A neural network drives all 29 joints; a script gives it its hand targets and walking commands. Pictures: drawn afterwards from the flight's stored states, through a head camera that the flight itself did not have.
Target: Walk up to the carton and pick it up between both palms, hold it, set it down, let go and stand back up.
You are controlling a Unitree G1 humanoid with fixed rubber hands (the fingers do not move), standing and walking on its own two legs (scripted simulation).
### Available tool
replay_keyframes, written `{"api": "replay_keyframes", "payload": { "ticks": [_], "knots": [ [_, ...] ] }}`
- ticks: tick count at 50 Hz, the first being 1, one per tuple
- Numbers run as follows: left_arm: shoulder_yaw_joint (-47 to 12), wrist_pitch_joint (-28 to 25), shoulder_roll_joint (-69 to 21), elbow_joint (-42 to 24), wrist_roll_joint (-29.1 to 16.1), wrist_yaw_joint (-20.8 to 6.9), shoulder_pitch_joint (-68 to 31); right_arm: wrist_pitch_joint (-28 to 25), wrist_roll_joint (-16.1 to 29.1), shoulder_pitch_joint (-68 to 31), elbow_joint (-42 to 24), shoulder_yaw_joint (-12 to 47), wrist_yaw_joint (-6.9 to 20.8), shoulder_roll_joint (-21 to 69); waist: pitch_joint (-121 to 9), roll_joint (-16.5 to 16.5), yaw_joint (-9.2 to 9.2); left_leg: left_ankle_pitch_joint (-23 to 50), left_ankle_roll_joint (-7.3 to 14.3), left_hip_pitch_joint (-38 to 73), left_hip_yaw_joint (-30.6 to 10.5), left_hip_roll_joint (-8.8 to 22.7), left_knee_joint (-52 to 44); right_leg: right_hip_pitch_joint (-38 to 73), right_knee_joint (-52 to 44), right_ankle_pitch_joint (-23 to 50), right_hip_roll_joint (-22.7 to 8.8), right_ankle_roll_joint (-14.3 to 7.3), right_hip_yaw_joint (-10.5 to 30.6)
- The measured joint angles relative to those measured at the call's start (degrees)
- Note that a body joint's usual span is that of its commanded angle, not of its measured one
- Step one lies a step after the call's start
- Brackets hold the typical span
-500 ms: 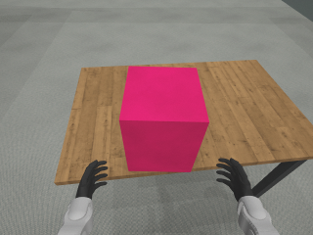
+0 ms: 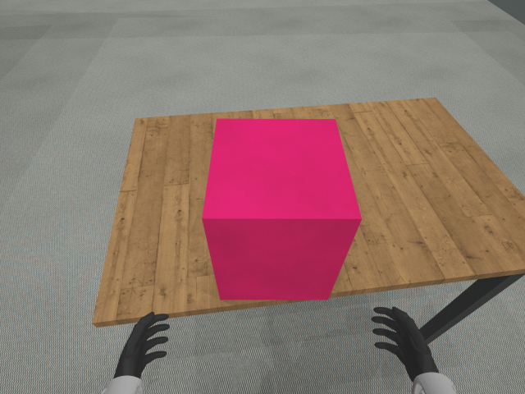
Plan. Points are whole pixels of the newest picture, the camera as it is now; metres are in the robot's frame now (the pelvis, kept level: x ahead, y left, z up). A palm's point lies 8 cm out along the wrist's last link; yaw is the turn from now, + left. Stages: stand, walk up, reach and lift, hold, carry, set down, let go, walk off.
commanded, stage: set down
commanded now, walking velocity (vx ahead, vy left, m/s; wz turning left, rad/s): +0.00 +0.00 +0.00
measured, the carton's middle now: (275, 213) +0.40 +0.00 +0.03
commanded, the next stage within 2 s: let go in 0.82 s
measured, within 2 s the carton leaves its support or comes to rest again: neither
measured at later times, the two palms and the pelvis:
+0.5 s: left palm (129, 393) +0.14 +0.22 -0.08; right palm (422, 387) +0.15 -0.23 -0.08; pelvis -0.01 -0.01 +0.00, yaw +1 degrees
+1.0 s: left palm out of the picture +0.13 +0.21 -0.09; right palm out of the picture +0.13 -0.24 -0.09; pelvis -0.02 -0.01 +0.00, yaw +0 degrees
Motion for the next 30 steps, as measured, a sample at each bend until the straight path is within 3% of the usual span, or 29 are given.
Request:
{"api": "replay_keyframes", "payload": {
  "ticks": [30],
  "knots": [
    [2.41, 3.43, 1.00, 14.60, 1.73, -3.87, -5.75, -2.43, -7.35, -5.54, 18.39, -2.46, 0.02, 0.96, 1.05, 0.62, -0.61, -0.10, -0.58, -0.96, -0.82, 0.44, 2.22, -1.34, 3.54, -1.09, 0.39, -0.67, -0.81]
  ]
}}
